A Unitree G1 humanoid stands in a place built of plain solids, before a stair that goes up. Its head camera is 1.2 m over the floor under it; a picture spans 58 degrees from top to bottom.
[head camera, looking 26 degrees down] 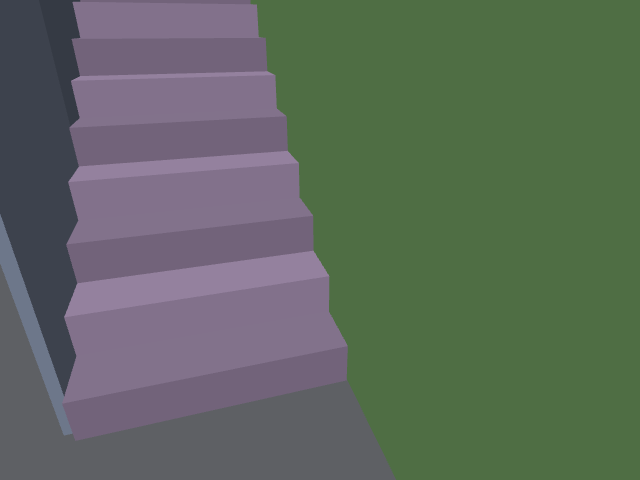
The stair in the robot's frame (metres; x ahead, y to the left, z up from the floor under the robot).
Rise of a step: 0.17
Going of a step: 0.23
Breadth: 0.93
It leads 17 degrees to the left of straight ahead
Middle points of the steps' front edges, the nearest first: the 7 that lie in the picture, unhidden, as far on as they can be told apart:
1.11 0.35 0.17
1.33 0.41 0.33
1.54 0.48 0.50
1.76 0.54 0.66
1.97 0.61 0.83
2.19 0.67 0.99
2.41 0.74 1.16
